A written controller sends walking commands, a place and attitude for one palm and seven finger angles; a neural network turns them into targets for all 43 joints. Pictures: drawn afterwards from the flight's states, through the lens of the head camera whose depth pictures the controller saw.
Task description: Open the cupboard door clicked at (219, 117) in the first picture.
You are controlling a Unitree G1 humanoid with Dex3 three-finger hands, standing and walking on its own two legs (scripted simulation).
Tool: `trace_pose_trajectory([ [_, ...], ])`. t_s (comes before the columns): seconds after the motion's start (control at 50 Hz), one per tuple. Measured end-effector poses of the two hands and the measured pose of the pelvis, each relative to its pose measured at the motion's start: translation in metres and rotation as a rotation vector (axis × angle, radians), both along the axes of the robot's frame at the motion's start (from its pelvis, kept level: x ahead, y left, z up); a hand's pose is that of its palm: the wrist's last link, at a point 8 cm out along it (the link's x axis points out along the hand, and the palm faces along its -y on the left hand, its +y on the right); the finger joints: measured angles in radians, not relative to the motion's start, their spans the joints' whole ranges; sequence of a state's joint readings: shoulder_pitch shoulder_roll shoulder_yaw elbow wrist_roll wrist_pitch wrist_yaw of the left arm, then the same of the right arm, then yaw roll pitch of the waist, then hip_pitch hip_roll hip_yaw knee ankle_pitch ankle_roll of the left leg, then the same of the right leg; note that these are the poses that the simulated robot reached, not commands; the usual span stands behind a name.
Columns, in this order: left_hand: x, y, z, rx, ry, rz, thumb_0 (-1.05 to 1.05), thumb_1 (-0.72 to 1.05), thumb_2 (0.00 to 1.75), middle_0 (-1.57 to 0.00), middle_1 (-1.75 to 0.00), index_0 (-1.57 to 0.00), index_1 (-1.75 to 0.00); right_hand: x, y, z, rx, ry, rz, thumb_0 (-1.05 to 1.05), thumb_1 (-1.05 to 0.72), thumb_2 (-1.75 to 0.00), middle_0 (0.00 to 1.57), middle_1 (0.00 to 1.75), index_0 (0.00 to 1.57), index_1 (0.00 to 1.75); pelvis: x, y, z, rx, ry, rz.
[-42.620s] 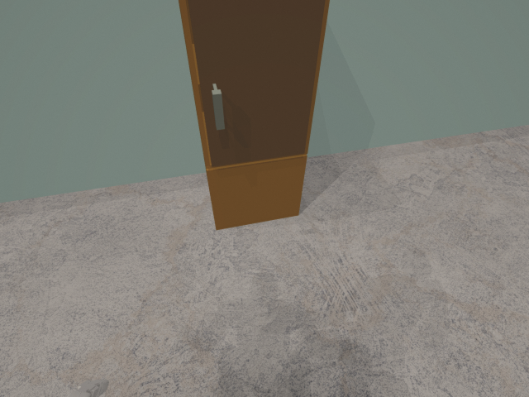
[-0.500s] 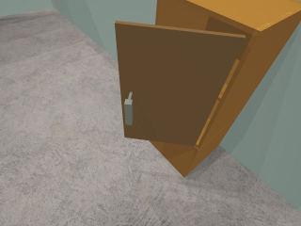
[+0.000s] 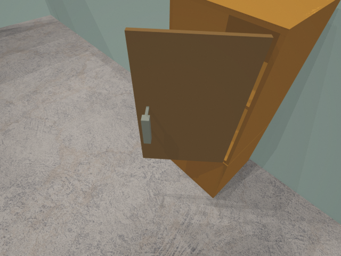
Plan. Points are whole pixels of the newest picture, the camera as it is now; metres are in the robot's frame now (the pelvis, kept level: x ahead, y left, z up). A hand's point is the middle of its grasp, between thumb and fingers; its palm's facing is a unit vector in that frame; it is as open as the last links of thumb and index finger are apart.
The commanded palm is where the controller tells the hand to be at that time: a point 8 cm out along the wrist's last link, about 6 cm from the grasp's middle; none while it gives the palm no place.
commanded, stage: look again from close up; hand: left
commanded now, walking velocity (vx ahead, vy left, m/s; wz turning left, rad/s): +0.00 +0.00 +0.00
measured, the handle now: (147, 124) +0.55 +0.11 -0.08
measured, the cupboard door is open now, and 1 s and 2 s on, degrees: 43 43 43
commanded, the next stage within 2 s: shuffle to correct the standing spot in 0.62 s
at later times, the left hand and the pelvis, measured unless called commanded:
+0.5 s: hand out of the picture -0.03 +0.16 -0.18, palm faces +0.02 -0.98 -0.21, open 7.4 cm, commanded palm none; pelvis -0.02 -0.01 -0.01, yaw +0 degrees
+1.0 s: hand out of the picture -0.03 +0.13 -0.19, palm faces +0.01 -0.98 -0.18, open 7.4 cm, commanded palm none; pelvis -0.01 -0.05 -0.01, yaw +0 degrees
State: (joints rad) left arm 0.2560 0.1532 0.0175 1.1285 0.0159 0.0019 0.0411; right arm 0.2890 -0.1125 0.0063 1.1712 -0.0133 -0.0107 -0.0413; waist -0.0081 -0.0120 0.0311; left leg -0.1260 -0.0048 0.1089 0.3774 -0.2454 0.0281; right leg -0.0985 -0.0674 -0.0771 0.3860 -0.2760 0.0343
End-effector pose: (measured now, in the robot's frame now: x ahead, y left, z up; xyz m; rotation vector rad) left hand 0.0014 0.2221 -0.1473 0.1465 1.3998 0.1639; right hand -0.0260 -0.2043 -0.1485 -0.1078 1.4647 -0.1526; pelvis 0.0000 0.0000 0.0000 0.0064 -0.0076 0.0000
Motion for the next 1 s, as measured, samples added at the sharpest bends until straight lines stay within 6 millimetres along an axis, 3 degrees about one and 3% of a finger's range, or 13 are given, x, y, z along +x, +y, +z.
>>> trace_pose_trajectory([
  [0.16, -0.018, -0.007, -0.003, -0.002, 0.013, -0.007, 0.01, 0.92, 0.9, -0.19, -0.3, -0.2, -0.29, -0.007, -0.001, -0.002, 0.011, -0.006, 0.011, 0.01, -0.91, -0.9, 0.2, 0.3, 0.2, 0.3, -0.009, 0.0, -0.003, -0.012, 0.009, 0.008],
  [0.36, -0.035, -0.007, -0.002, 0.009, -0.003, 0.003, 0.01, 0.91, 0.9, -0.19, -0.3, -0.2, -0.29, 0.003, -0.013, -0.012, 0.003, -0.089, 0.044, 0.01, -0.92, -0.9, 0.2, 0.3, 0.2, 0.3, -0.019, -0.001, -0.009, -0.007, -0.013, 0.014],
  [0.76, -0.041, -0.028, -0.002, -0.012, 0.005, -0.003, 0.01, 0.91, 0.9, -0.19, -0.3, -0.2, -0.29, -0.006, -0.032, -0.005, -0.001, -0.06, 0.044, 0.0, -0.91, -0.9, 0.19, 0.3, 0.2, 0.3, -0.026, -0.022, -0.005, 0.003, -0.005, 0.005],
  [1.0, -0.033, -0.046, -0.009, -0.019, 0.056, -0.006, 0.01, 0.91, 0.9, -0.19, -0.3, -0.2, -0.29, -0.006, -0.051, -0.012, -0.004, -0.025, -0.003, 0.0, -0.91, -0.9, 0.2, 0.3, 0.2, 0.3, -0.011, -0.045, -0.013, 0.013, 0.025, -0.002],
])
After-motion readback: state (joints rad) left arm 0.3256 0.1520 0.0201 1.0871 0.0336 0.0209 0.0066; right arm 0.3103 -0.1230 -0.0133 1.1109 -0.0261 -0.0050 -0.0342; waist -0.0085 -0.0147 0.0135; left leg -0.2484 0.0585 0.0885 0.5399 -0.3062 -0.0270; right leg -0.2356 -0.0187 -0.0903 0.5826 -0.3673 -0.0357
